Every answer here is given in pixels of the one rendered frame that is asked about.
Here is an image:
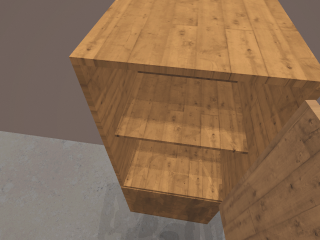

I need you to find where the cupboard door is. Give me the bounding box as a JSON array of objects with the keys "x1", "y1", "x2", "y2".
[{"x1": 218, "y1": 100, "x2": 320, "y2": 240}]

